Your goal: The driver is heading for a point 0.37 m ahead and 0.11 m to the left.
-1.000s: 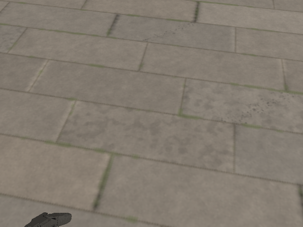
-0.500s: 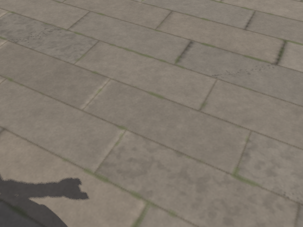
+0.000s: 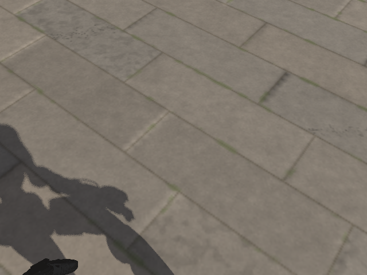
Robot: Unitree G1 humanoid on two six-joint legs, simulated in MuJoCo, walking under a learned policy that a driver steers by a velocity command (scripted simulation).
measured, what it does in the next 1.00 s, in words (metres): steps on the spot, turning left: right foot, then left foot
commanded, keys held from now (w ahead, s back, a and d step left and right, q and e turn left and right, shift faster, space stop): q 0.88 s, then no key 0.12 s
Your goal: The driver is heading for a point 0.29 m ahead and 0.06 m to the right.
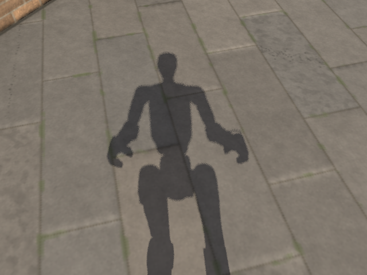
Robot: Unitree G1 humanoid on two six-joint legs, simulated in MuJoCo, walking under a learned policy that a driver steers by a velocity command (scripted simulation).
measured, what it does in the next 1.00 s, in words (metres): walks ahead: left foot, then right foot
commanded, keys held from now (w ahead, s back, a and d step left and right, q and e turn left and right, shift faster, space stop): no key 0.18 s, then w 0.36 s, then no key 0.46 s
